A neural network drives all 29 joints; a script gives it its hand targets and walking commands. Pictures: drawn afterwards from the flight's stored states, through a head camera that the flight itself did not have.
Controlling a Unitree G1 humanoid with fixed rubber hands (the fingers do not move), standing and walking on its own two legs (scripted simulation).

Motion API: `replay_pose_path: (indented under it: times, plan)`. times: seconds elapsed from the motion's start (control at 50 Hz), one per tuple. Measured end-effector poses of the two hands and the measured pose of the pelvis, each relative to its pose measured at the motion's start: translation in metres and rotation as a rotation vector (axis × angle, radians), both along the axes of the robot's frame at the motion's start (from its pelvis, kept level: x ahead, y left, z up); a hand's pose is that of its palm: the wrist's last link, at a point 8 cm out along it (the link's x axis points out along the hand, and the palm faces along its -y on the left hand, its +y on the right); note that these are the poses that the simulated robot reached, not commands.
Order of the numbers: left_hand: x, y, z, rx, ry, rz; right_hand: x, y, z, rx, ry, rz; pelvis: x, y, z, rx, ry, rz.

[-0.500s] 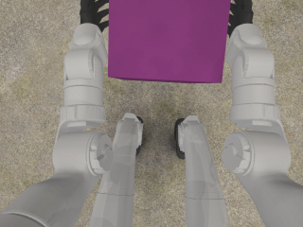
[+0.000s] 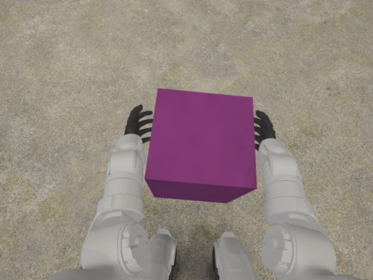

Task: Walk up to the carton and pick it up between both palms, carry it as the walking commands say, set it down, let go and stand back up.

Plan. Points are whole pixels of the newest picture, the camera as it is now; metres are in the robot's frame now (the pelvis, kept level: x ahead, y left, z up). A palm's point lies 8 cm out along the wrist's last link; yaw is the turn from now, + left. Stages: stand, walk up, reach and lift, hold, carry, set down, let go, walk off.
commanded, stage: reach and lift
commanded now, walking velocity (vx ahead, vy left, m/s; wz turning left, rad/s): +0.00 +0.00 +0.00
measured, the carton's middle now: (197, 153) +0.40 +0.01 -0.09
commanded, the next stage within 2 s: none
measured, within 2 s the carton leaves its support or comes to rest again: neither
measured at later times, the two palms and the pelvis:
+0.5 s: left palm (124, 141) +0.37 +0.15 +0.04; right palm (275, 146) +0.38 -0.15 +0.03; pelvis +0.04 +0.00 +0.06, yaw +0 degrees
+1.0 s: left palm (112, 134) +0.35 +0.15 +0.11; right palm (290, 143) +0.36 -0.15 +0.09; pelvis +0.05 +0.00 +0.09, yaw +0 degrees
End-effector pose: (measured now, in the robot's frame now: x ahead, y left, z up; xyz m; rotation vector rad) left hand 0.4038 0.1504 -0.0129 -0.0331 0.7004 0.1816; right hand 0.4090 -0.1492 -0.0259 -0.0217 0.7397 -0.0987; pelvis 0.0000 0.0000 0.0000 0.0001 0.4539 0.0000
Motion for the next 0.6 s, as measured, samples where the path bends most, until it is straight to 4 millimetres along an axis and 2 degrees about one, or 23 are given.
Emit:
replay_pose_path:
  times: [0.16, 0.3, 0.44, 0.6]
  plan:
    - [-0.008, 0.0, 0.016, -0.009, -0.004, 0.01, -0.004, 0.0, 0.018, 0.0, -0.003, 0.008, 0.022, -0.002, 0.024, -0.003, -0.022, 0.006]
    - [-0.018, -0.002, 0.027, -0.014, 0.0, 0.013, -0.016, -0.002, 0.028, 0.007, 0.002, -0.003, 0.034, -0.005, 0.042, 0.001, -0.049, -0.007]
    - [-0.029, 0.001, 0.044, -0.015, -0.005, 0.015, -0.029, 0.001, 0.042, 0.011, -0.002, -0.003, 0.039, -0.004, 0.054, 0.0, -0.107, -0.003]
    - [-0.036, 0.003, 0.072, -0.024, -0.025, 0.015, -0.034, 0.003, 0.074, -0.001, -0.021, -0.001, 0.04, -0.003, 0.066, -0.001, -0.212, -0.003]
